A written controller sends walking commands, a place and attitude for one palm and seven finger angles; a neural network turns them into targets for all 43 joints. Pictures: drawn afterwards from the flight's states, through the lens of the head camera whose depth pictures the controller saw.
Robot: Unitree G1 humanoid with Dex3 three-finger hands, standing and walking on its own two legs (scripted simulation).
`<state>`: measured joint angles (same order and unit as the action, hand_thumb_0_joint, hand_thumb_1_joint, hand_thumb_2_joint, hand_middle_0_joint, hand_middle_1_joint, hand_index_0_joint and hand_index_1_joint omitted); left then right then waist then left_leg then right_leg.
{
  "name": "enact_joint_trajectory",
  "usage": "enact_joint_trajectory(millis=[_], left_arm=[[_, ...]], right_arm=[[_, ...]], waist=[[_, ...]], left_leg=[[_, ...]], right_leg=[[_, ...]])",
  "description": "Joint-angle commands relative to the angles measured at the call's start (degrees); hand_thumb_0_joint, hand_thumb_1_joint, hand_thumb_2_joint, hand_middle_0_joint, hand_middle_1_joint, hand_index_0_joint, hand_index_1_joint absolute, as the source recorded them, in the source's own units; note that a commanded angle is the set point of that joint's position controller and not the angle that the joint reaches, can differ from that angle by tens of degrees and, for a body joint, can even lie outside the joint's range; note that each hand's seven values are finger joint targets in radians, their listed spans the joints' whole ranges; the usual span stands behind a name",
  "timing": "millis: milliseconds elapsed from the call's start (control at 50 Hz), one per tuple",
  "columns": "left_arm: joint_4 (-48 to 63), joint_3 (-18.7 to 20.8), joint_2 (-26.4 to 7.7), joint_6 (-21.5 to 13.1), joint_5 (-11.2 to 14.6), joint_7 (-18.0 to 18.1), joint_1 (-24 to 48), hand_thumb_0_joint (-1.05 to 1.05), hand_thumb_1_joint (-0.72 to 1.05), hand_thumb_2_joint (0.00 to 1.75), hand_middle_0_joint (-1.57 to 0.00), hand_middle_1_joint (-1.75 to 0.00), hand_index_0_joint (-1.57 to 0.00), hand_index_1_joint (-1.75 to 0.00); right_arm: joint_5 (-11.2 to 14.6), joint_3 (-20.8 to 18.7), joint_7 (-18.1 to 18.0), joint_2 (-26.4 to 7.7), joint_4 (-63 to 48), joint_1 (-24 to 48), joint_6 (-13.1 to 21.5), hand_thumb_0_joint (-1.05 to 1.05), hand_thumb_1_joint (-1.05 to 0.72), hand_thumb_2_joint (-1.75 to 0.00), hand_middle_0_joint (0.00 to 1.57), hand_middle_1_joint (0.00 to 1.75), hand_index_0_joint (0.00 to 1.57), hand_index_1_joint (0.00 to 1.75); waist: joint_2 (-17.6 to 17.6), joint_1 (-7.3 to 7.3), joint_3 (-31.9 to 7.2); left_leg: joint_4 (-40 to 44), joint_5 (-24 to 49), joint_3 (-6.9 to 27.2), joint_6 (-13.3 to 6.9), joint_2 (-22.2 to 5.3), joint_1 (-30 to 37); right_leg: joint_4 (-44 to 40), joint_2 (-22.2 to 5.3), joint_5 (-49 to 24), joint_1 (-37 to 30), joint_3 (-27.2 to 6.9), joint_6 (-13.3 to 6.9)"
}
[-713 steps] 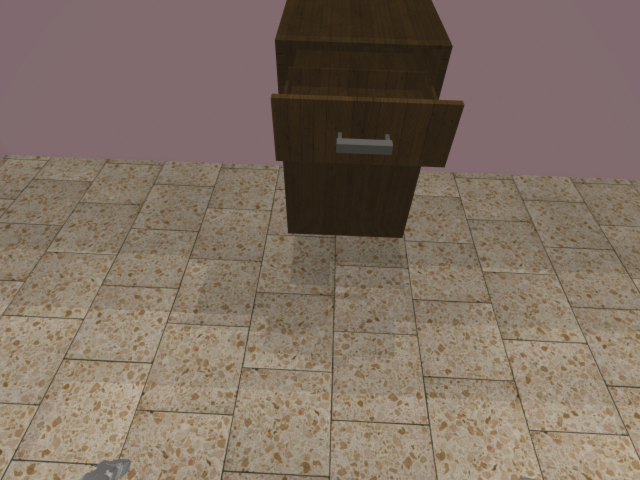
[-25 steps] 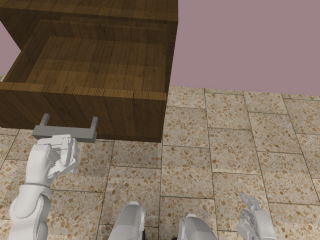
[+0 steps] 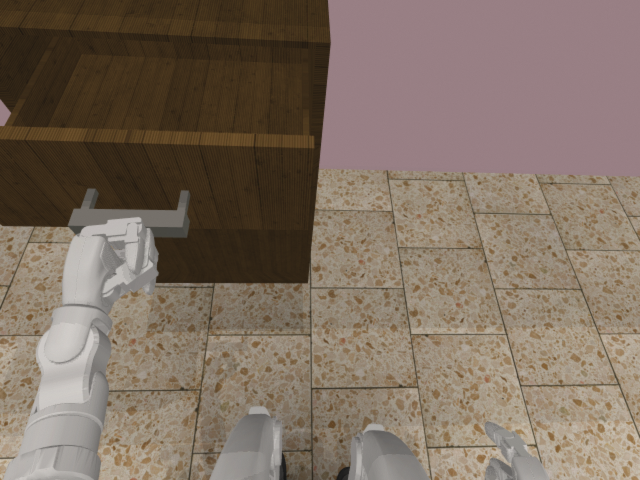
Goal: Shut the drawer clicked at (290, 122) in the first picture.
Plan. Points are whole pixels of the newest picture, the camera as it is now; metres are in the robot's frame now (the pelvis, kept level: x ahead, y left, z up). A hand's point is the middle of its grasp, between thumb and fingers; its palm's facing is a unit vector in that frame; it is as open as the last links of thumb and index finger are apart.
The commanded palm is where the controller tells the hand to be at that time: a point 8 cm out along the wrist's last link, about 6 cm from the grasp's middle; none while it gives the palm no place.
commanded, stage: push the drawer shut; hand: left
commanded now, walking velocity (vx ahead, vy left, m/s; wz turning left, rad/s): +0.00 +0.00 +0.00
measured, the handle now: (135, 209) +0.43 +0.26 +0.03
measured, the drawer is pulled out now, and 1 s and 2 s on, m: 0.18 0.07 0.00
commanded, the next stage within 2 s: none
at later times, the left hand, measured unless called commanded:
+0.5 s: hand (152, 231) +0.40 +0.23 +0.03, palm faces +0.05 -1.00 -0.04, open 2.8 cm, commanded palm +0.40 +0.27 +0.04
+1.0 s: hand (166, 187) +0.47 +0.22 +0.04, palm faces +0.06 -1.00 -0.04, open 3.1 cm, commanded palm +0.46 +0.26 +0.04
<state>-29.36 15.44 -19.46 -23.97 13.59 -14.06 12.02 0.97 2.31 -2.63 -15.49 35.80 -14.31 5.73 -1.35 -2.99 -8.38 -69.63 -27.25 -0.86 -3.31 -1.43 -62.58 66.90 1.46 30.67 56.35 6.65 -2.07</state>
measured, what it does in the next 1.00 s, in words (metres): stands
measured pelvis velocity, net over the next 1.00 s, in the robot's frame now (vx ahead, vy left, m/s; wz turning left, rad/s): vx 0.00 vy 0.00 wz -0.02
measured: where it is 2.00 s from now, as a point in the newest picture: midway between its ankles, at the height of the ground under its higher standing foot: outside the picture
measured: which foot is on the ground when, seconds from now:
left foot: down 0.00-1.00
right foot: down 0.00-1.00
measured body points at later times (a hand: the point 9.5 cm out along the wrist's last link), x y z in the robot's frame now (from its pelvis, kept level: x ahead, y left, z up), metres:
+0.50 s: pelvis +0.00 +0.01 +0.00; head +0.11 +0.04 +0.43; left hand +0.39 +0.28 +0.04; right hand +0.12 -0.25 -0.11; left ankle +0.05 +0.08 -0.64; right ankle +0.01 -0.10 -0.64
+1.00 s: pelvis +0.00 +0.00 -0.01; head +0.13 +0.03 +0.42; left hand +0.46 +0.28 +0.04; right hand +0.04 -0.27 -0.12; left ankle +0.05 +0.08 -0.64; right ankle +0.01 -0.10 -0.64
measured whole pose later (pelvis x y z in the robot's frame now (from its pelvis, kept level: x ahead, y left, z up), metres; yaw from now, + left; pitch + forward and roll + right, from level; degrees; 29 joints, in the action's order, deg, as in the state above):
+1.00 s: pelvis +0.00 +0.00 -0.01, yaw -1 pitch +24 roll -5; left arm -60.0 22.1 -28.1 -27.7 7.6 -14.6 41.4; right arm -0.4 3.3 -1.1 -15.8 38.2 -17.5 -0.6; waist -1.4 -7.3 -7.5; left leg -71.7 -27.3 -0.8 -3.5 -2.2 -68.4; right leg 68.4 2.2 30.2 62.1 6.6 -2.0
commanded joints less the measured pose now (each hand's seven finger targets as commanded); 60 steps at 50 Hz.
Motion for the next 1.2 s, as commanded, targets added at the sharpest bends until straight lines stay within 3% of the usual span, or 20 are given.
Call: enact_joint_trajectory(millis=[0, 40, 140, 240, 340, 420, 480, 560, 640, 680, 760, 780, 800, 860, 920, 1040, 1060, 1100, 1160, 1180], left_arm=[[9.5, 4.6, -11.9, -4.3, 0.2, 1.7, 19.9, 0.00, 0.90, 0.90, -1.40, -1.60, -1.40, -1.60], [8.9, 5.3, -12.4, -4.6, 0.1, 1.8, 19.6, 0.00, 0.90, 0.90, -1.40, -1.60, -1.40, -1.60], [5.8, 5.0, -12.7, -5.0, -0.3, 1.6, 24.4, 0.00, 0.90, 0.90, -1.40, -1.60, -1.40, -1.60], [4.1, 5.2, -13.0, -5.7, -0.6, 1.5, 27.7, 0.00, 0.90, 0.90, -1.40, -1.60, -1.40, -1.60], [0.6, 4.8, -13.2, -5.9, -1.0, 1.8, 32.7, 0.00, 0.90, 0.90, -1.40, -1.60, -1.40, -1.60], [-2.1, 5.3, -14.6, -6.6, -1.7, 1.9, 36.8, 0.00, 0.90, 0.90, -1.40, -1.60, -1.40, -1.60], [-4.8, 4.0, -13.8, -6.8, -2.2, 1.9, 41.1, 0.00, 0.90, 0.90, -1.40, -1.60, -1.40, -1.60], [-7.3, 4.8, -15.9, -7.3, -2.9, 1.7, 46.3, 0.00, 0.90, 0.90, -1.40, -1.60, -1.40, -1.60], [-10.4, 5.3, -17.0, -7.3, -3.2, 1.4, 48.5, 0.00, 0.90, 0.90, -1.40, -1.60, -1.40, -1.60], [-12.3, 5.6, -17.6, -7.2, -3.2, 1.3, 50.4, 0.00, 0.90, 0.90, -1.40, -1.60, -1.40, -1.60], [-13.8, 8.0, -21.2, -7.7, -3.6, 0.7, 52.3, 0.00, 0.90, 0.90, -1.40, -1.60, -1.40, -1.60], [-14.6, 7.1, -20.1, -7.5, -3.6, 0.5, 52.6, 0.00, 0.90, 0.90, -1.40, -1.60, -1.40, -1.60], [-14.6, 8.2, -21.4, -7.7, -3.7, 0.6, 53.5, 0.00, 0.90, 0.90, -1.40, -1.60, -1.40, -1.60], [-16.7, 7.7, -21.0, -7.5, -4.1, 0.6, 54.2, 0.00, 0.90, 0.90, -1.40, -1.60, -1.40, -1.60], [-18.4, 9.7, -23.9, -7.5, -4.4, 0.7, 55.2, 0.00, 0.90, 0.90, -1.40, -1.60, -1.40, -1.60], [-20.8, 12.9, -29.2, -7.0, -5.4, -0.2, 56.8, 0.00, 0.90, 0.90, -1.40, -1.60, -1.40, -1.60], [-20.3, 12.4, -29.5, -7.0, -5.5, -0.5, 58.9, 0.00, 0.90, 0.90, -1.40, -1.60, -1.40, -1.60], [-19.9, 12.3, -29.3, -6.8, -5.3, -1.0, 59.6, 0.00, 0.90, 0.90, -1.40, -1.60, -1.40, -1.60], [-20.8, 14.1, -31.6, -6.3, -5.3, -1.4, 59.1, 0.00, 0.90, 0.90, -1.40, -1.60, -1.40, -1.60], [-21.9, 13.2, -30.8, -5.8, -5.2, -1.5, 60.2, 0.00, 0.90, 0.90, -1.40, -1.60, -1.40, -1.60]], right_arm=[[0.2, -4.1, -0.7, -9.2, -6.4, -1.4, 1.4, 0.00, -0.90, -0.90, 0.20, 0.30, 0.20, 0.30], [0.0, -4.2, -0.5, -9.4, -6.2, -2.1, 1.1, 0.00, -0.90, -0.90, 0.20, 0.30, 0.20, 0.30], [0.0, -4.2, -0.6, -9.6, -5.2, -2.7, 0.1, 0.00, -0.90, -0.90, 0.20, 0.30, 0.20, 0.30], [-0.1, -4.2, -0.6, -9.7, -4.8, -3.2, -0.6, 0.00, -0.90, -0.90, 0.20, 0.30, 0.20, 0.30], [-0.2, -4.0, -0.6, -9.7, -4.1, -3.7, -1.3, 0.00, -0.90, -0.90, 0.20, 0.30, 0.20, 0.30], [-0.4, -3.9, -0.5, -10.0, -3.8, -4.1, -1.8, 0.00, -0.90, -0.90, 0.20, 0.30, 0.20, 0.30], [-0.4, -3.7, -0.5, -9.9, -3.2, -4.5, -2.3, 0.00, -0.90, -0.90, 0.20, 0.30, 0.20, 0.30], [-0.6, -3.6, -0.5, -10.3, -2.7, -5.3, -2.8, 0.00, -0.90, -0.90, 0.20, 0.30, 0.20, 0.30], [-0.7, -3.5, -0.3, -10.6, -2.3, -6.5, -3.3, 0.00, -0.90, -0.90, 0.20, 0.30, 0.20, 0.30], [-0.7, -3.4, -0.3, -10.4, -2.0, -6.6, -3.6, 0.00, -0.90, -0.90, 0.20, 0.30, 0.20, 0.30], [-0.9, -3.3, 0.0, -10.8, -2.0, -7.8, -4.1, 0.00, -0.90, -0.90, 0.20, 0.30, 0.20, 0.30], [-0.9, -3.3, 0.1, -10.5, -2.0, -7.9, -4.2, 0.00, -0.90, -0.90, 0.20, 0.30, 0.20, 0.30], [-1.0, -3.3, 0.1, -10.7, -1.8, -8.2, -4.4, 0.00, -0.90, -0.90, 0.20, 0.30, 0.20, 0.30], [-1.0, -3.4, 0.5, -10.8, -1.7, -9.0, -4.9, 0.00, -0.90, -0.90, 0.20, 0.30, 0.20, 0.30], [-1.1, -3.2, 0.6, -11.1, -1.6, -9.8, -5.2, 0.00, -0.90, -0.90, 0.20, 0.30, 0.20, 0.30], [-1.3, -3.0, 0.7, -11.4, -1.6, -11.1, -6.1, 0.00, -0.90, -0.90, 0.20, 0.30, 0.20, 0.30], [-1.2, -2.9, 0.6, -11.4, -1.5, -11.2, -6.2, 0.00, -0.90, -0.90, 0.20, 0.30, 0.20, 0.30], [-1.3, -2.9, 0.8, -11.3, -1.5, -11.6, -6.3, 0.00, -0.90, -0.90, 0.20, 0.30, 0.20, 0.30], [-1.3, -2.9, 0.8, -11.7, -1.3, -12.2, -6.7, 0.00, -0.90, -0.90, 0.20, 0.30, 0.20, 0.30], [-1.3, -2.8, 0.9, -11.6, -1.2, -12.3, -6.7, 0.00, -0.90, -0.90, 0.20, 0.30, 0.20, 0.30]], waist=[[-4.9, -1.21, -20.0], [-5.7, -0.71, -21.5], [-3.9, -2.01, -21.2], [-6.0, -1.77, -22.6], [-4.7, -2.91, -22.2], [-6.0, -2.91, -21.9], [-6.2, -3.94, -21.8], [-7.9, -4.23, -23.5], [-6.9, -4.85, -25.2], [-6.6, -5.01, -23.9], [-7.1, -4.82, -26.2], [-8.0, -5.02, -25.8], [-7.3, -4.99, -26.0], [-7.5, -5.80, -25.5], [-5.8, -6.08, -24.4], [-7.4, -6.10, -26.9], [-8.3, -6.72, -26.7], [-9.7, -6.64, -27.9], [-10.2, -6.39, -28.7], [-8.7, -7.41, -27.6]], left_leg=[[10.6, 7.6, 5.7, 2.0, -0.2, 20.0], [10.9, 10.6, 6.3, 2.3, -0.4, 22.7], [10.5, 10.8, 6.6, 2.2, -0.7, 22.8], [10.8, 12.3, 7.2, 2.6, -0.8, 25.3], [10.4, 10.9, 7.4, 2.5, -0.8, 24.7], [10.5, 8.9, 8.0, 2.6, -0.8, 24.2], [10.2, 7.8, 8.0, 2.5, -0.7, 24.3], [10.1, 7.1, 8.6, 2.5, -0.8, 25.3], [9.3, 8.9, 8.5, 2.2, -0.8, 25.3], [8.9, 7.6, 8.0, 2.0, -0.7, 23.2], [8.1, 10.2, 7.6, 1.9, -0.8, 23.1], [8.1, 10.1, 7.6, 1.9, -0.7, 23.1], [8.0, 10.3, 7.6, 1.8, -0.8, 22.8], [7.8, 10.6, 7.7, 1.8, -1.0, 23.1], [7.1, 9.8, 7.1, 1.3, -0.9, 19.7], [5.5, 11.6, 5.9, 1.0, -1.0, 17.7], [5.4, 12.1, 6.1, 1.0, -1.1, 18.0], [5.0, 13.5, 5.9, 1.1, -1.1, 18.7], [4.5, 15.7, 6.2, 1.2, -1.4, 19.7], [4.2, 14.9, 6.1, 0.9, -1.4, 18.2]], right_leg=[[-9.7, 0.0, -6.6, -3.2, -4.6, 0.4], [-9.2, 0.1, -8.4, -2.7, -4.1, 0.2], [-9.2, 0.1, -8.8, -1.6, -4.0, 0.4], [-9.0, 0.1, -9.3, -0.7, -3.7, 0.1], [-9.0, 0.2, -8.7, 0.2, -3.7, 0.3], [-8.5, 0.3, -7.3, 1.5, -3.6, 0.0], [-8.8, 0.2, -6.8, 2.6, -3.9, 0.2], [-8.2, 0.2, -6.4, 3.9, -3.9, 0.1], [-8.1, 0.4, -7.4, 3.8, -3.9, 0.1], [-8.4, 0.5, -6.6, 3.3, -4.3, 0.3], [-8.1, 0.8, -7.9, 2.1, -4.5, 0.1], [-8.1, 0.8, -7.8, 2.6, -4.5, 0.1], [-8.1, 0.8, -8.0, 2.1, -4.5, 0.1], [-8.1, 1.1, -8.2, 3.7, -4.6, 0.2], [-8.3, 1.3, -7.8, 1.9, -5.0, 0.3], [-8.1, 1.6, -9.2, 0.1, -6.0, 0.5], [-7.9, 1.5, -9.5, 0.6, -5.8, 0.5], [-8.0, 1.6, -10.6, 0.2, -5.9, 0.5], [-7.5, 1.8, -12.1, 0.8, -5.6, 0.4], [-7.7, 1.8, -11.8, 0.8, -5.8, 0.6]])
